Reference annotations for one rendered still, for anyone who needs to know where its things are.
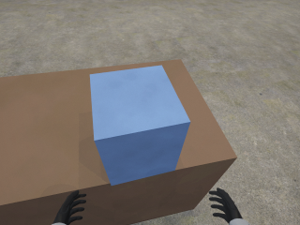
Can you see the right robot hand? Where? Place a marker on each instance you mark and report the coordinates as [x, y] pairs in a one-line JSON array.
[[228, 206]]

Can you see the left robot hand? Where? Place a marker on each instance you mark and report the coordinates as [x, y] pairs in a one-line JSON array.
[[65, 212]]

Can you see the pedestal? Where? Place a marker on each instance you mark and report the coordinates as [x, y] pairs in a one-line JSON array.
[[48, 151]]

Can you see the carton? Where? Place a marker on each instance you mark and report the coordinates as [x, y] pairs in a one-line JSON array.
[[139, 123]]

